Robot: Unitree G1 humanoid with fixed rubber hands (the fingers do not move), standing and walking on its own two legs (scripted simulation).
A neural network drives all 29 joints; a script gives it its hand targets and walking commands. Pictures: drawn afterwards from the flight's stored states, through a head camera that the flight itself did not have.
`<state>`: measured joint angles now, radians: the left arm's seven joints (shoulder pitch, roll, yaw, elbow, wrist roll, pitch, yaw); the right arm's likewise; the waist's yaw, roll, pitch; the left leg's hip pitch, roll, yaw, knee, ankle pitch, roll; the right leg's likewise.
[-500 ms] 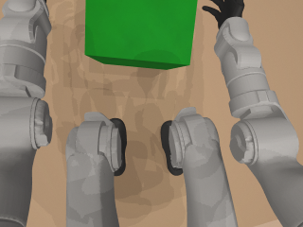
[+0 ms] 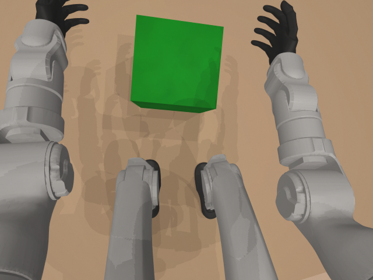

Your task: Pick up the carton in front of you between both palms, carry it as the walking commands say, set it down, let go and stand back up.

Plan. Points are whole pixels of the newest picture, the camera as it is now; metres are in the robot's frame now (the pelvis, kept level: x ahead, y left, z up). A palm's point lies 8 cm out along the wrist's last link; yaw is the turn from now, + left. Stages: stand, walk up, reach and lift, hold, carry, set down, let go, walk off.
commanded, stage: set down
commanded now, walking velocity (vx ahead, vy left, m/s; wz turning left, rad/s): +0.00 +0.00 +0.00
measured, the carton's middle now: (174, 74) +0.52 +0.01 -0.39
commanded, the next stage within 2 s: let go in 0.36 s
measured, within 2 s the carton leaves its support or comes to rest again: neither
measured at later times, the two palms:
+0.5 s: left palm out of the picture +0.53 +0.23 +0.03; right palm (343, 24) +0.49 -0.17 +0.03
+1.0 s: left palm out of the picture +0.37 +0.23 +0.14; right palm out of the picture +0.36 -0.22 +0.15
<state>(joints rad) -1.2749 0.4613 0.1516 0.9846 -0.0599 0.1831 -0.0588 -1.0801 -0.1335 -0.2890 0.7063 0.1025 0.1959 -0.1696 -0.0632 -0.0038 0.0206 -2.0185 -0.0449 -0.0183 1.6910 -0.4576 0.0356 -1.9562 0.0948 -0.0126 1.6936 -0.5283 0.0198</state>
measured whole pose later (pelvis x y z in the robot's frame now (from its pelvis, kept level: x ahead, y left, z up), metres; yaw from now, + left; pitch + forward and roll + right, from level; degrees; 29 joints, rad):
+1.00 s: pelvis +0.11 -0.01 +0.24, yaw +4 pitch +22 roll +0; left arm -0.16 0.21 0.14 0.61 0.03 0.01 -0.01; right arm -0.07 -0.17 -0.08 0.54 0.02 0.00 0.06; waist -0.06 -0.03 -0.07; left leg -0.77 -0.05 -0.05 0.66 -0.27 0.02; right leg -0.72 0.06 0.05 0.67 -0.33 -0.02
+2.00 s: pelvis +0.14 -0.01 +0.26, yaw +4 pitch +3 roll +1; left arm 0.34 0.26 0.02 0.69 0.02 -0.06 0.01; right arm 0.28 -0.27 0.00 0.70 -0.04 -0.07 -0.02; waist 0.01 0.03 -0.08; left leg -0.26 -0.06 -0.05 0.51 -0.31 0.02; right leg -0.21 0.04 0.04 0.52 -0.36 -0.03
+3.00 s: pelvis +0.14 -0.04 +0.26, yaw +5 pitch -1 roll +1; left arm 0.42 0.18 -0.04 1.01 0.01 -0.01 0.04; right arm 0.35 -0.19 0.04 1.11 -0.01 0.02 -0.05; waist 0.00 0.01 -0.01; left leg -0.17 -0.02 -0.07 0.48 -0.30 -0.02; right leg -0.12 0.08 0.02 0.48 -0.34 -0.08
